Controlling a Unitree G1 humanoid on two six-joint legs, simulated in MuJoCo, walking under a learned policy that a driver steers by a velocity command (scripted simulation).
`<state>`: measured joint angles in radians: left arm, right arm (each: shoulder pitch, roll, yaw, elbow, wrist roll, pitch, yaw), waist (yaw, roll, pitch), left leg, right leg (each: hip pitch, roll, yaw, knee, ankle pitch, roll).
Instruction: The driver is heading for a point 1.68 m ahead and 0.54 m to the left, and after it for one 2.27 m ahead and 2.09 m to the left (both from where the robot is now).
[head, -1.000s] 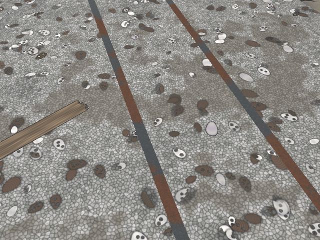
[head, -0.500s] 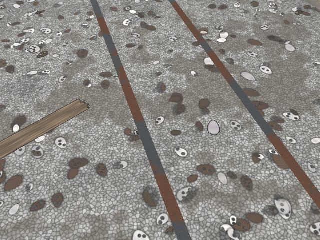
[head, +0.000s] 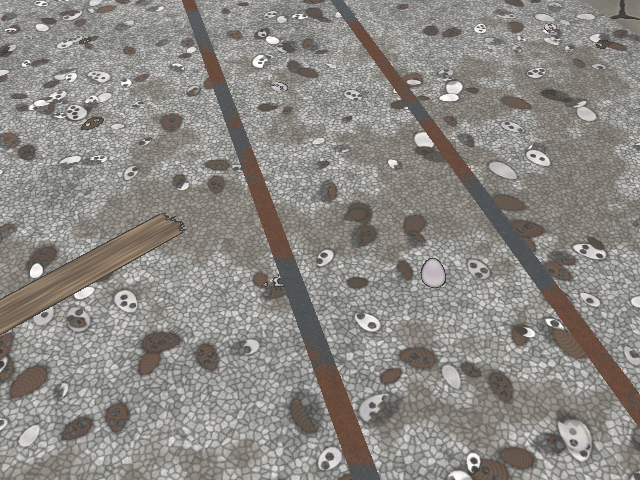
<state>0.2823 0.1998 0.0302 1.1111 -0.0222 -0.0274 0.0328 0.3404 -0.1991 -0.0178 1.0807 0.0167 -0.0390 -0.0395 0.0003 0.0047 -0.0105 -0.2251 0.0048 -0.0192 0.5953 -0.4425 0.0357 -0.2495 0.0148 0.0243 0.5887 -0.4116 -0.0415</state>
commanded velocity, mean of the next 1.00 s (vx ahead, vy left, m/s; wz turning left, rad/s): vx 0.44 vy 0.00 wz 0.17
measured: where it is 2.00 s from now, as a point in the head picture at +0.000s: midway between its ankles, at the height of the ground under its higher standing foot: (220, 302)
